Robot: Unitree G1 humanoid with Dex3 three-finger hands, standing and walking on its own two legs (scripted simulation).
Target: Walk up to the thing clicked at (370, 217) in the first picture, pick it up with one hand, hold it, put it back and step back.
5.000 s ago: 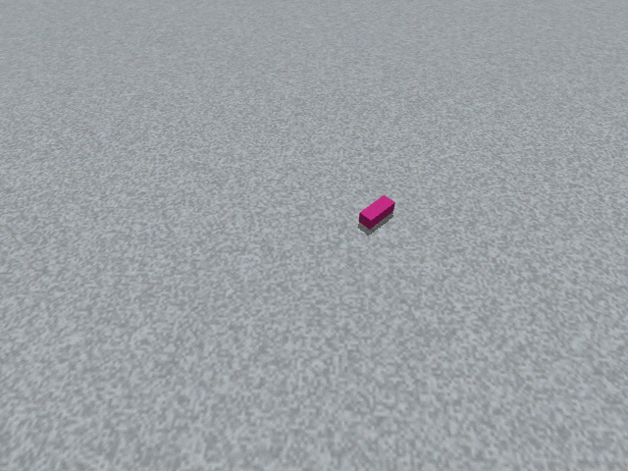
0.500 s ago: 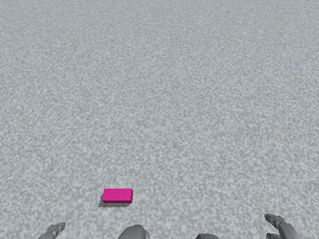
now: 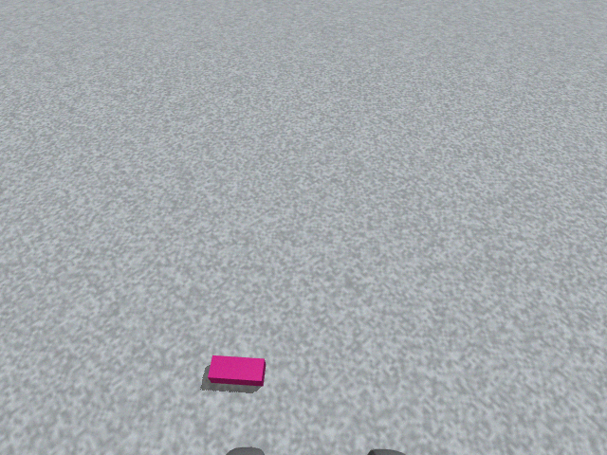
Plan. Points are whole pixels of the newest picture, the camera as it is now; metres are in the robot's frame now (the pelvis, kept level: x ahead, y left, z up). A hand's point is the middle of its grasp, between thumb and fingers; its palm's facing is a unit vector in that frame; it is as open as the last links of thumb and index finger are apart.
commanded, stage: walk up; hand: left
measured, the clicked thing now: (237, 370) +0.43 +0.23 -0.72
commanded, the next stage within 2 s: stand in 1.20 s
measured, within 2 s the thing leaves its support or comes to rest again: neither
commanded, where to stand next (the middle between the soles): +0.05 +0.01 m, yaw -2 degrees
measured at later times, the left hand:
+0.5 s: hand out of the picture +0.12 +0.28 -0.13, palm faces -0.03 -0.93 -0.36, open 7.4 cm
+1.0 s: hand out of the picture +0.09 +0.26 -0.13, palm faces -0.04 -0.94 -0.33, open 7.4 cm
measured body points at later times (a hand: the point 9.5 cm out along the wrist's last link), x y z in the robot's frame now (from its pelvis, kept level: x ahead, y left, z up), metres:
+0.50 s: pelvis +0.01 +0.02 +0.03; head +0.02 +0.03 +0.48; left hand +0.12 +0.33 -0.10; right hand +0.12 -0.29 -0.09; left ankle +0.01 +0.15 -0.71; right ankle +0.02 -0.14 -0.71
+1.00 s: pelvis +0.01 +0.01 +0.03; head +0.03 +0.01 +0.48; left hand +0.09 +0.31 -0.10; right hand +0.07 -0.30 -0.10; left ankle +0.01 +0.15 -0.71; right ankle +0.02 -0.14 -0.71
